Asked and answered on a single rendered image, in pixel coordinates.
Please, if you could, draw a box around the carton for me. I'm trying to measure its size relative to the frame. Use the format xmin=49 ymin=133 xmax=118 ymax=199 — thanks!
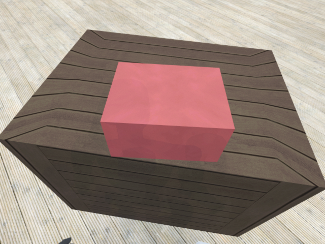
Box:
xmin=100 ymin=62 xmax=235 ymax=162

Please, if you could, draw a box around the pedestal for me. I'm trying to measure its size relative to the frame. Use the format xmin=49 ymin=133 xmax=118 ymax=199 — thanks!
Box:
xmin=0 ymin=29 xmax=325 ymax=237

